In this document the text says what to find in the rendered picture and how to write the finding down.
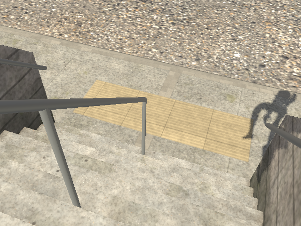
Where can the stairs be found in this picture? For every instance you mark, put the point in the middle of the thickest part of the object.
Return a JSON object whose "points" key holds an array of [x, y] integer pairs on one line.
{"points": [[115, 183]]}

